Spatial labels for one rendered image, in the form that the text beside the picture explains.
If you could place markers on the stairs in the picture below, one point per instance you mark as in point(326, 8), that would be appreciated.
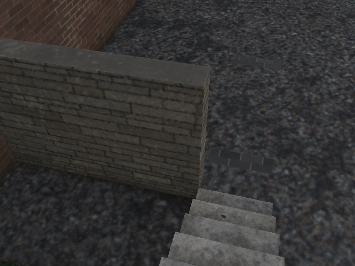
point(226, 230)

